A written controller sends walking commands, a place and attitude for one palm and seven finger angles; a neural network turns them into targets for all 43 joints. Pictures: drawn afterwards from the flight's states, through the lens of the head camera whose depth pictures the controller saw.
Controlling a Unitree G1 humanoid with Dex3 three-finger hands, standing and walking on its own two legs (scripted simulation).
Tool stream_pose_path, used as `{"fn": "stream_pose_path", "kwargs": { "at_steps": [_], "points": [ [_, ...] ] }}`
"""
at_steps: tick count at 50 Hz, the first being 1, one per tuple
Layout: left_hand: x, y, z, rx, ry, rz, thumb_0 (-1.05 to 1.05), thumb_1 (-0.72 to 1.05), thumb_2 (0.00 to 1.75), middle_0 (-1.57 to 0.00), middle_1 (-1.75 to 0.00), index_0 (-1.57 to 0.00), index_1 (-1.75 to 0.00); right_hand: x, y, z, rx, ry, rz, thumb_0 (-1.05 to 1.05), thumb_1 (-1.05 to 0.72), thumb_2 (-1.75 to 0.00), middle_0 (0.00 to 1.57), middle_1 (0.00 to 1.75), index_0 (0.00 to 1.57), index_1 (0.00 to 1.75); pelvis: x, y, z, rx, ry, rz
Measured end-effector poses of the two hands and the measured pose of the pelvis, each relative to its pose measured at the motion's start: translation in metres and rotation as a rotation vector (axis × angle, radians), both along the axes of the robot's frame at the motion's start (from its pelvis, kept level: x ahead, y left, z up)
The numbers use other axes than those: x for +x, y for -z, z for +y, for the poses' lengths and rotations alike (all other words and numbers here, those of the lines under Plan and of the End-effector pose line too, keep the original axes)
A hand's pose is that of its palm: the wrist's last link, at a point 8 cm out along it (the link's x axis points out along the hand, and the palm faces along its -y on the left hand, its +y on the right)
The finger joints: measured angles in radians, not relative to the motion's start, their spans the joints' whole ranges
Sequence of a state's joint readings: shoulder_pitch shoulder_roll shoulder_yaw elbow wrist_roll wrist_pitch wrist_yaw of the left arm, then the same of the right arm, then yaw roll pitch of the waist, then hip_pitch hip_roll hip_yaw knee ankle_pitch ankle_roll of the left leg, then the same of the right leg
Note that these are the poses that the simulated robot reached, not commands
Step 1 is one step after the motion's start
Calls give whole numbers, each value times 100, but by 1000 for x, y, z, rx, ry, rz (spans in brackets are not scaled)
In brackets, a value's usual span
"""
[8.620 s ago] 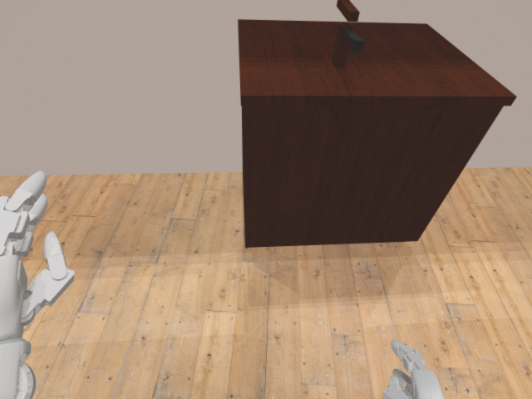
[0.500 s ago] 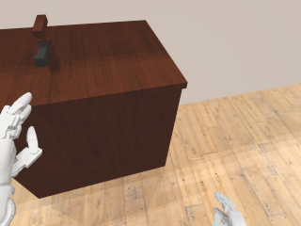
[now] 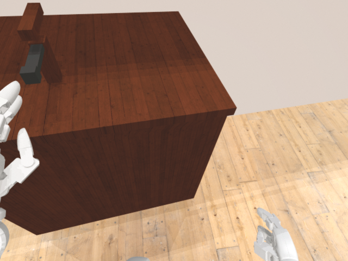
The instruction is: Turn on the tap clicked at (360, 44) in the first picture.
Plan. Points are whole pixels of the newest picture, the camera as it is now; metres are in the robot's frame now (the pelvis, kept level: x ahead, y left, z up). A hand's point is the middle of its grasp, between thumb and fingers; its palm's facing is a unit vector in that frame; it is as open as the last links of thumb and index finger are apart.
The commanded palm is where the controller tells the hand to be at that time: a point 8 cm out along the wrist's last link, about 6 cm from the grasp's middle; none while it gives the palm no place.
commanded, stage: shuffle to correct the standing spot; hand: left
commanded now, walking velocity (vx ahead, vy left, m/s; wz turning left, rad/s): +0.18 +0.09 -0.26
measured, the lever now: (31, 74) +0.43 +0.34 +0.17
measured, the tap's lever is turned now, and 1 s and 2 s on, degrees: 0 0 1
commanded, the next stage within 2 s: come to a stop and stand still in 0.28 s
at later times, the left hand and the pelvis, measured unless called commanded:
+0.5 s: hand (51, 112) +0.32 +0.25 +0.19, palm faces +0.28 -0.84 -0.46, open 7.4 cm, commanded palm +0.27 +0.30 +0.20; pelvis +0.08 +0.03 +0.01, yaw -6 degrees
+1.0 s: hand (47, 104) +0.34 +0.26 +0.19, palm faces +0.31 -0.87 -0.38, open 7.4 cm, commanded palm +0.29 +0.30 +0.20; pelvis +0.10 +0.05 +0.02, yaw -7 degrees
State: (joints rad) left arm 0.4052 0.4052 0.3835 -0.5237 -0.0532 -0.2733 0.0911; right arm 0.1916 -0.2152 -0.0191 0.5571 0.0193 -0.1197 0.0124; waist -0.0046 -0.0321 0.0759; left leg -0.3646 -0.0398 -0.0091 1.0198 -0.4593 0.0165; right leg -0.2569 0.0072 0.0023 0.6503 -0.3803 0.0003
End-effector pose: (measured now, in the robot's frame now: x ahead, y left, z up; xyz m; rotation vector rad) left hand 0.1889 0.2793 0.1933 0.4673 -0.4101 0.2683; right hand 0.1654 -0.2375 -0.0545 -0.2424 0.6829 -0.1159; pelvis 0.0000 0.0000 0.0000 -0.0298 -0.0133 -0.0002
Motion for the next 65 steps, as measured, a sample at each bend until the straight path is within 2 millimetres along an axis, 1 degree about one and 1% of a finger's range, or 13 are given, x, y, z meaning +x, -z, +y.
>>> {"fn": "stream_pose_path", "kwargs": {
  "at_steps": [6,11,15,21,27,32,39,45,52,54,58,62,65],
  "points": [
    [2,2,30,4,-48,-67,2,88,90,-21,-30,-21,-30,24,11,20,-46,-17,32,1,-90,-90,20,30,20,30,21,13,27,2,38,-27],
    [42,-3,44,-24,-72,-58,2,88,90,-20,-30,-21,-30,33,15,55,62,27,0,1,-91,-90,20,30,20,30,33,5,36,33,77,-49],
    [70,-15,28,-38,-18,-32,2,89,90,-20,-30,-21,-30,31,10,74,138,31,-12,1,-90,-90,20,30,20,30,43,-7,38,30,90,-35],
    [88,-17,2,89,66,39,2,89,90,-20,-30,-21,-30,29,25,59,152,92,1,1,-90,-90,21,30,21,30,65,-1,33,24,116,-12],
    [101,-6,23,36,-14,101,1,88,90,-21,-30,-22,-31,23,25,27,54,136,139,1,-90,-90,21,30,21,30,83,-11,36,32,109,-7],
    [110,3,36,-37,-41,84,2,88,90,-21,-30,-21,-30,37,13,15,-49,152,117,2,-90,-90,20,30,20,30,97,-8,48,14,107,-24],
    [128,-7,38,-43,15,27,2,89,90,-21,-30,-21,-30,79,-7,44,-18,138,-11,2,-91,-90,20,30,20,30,103,-11,56,32,123,-21],
    [125,-16,32,-11,11,55,2,89,90,-20,-30,-21,-30,101,-11,72,88,61,-73,1,-90,-90,20,30,20,30,100,-16,51,15,123,-3],
    [111,-3,28,-68,-40,149,2,89,90,-20,-30,-21,-30,92,-1,69,101,55,-17,1,-90,-90,21,30,21,30,102,-19,44,12,119,6],
    [119,-17,40,32,-48,97,2,88,90,-21,-30,-22,-31,84,2,62,61,37,16,1,-90,-90,21,30,21,30,98,-19,41,10,105,7],
    [136,-27,67,-17,-107,-1,2,88,90,-21,-30,-22,-31,69,3,47,24,61,53,1,-90,-90,21,30,21,30,92,-18,44,16,119,-3],
    [139,-6,44,-86,-7,79,2,89,90,-19,-30,-20,-30,56,-4,35,8,134,21,1,-90,-90,20,30,21,30,93,-19,58,14,141,-10],
    [134,-2,29,-79,95,98,2,89,90,-16,-30,-21,-30,48,-9,35,-19,183,16,1,-90,-90,20,30,20,30,97,-19,68,13,147,-5]
  ]
}}
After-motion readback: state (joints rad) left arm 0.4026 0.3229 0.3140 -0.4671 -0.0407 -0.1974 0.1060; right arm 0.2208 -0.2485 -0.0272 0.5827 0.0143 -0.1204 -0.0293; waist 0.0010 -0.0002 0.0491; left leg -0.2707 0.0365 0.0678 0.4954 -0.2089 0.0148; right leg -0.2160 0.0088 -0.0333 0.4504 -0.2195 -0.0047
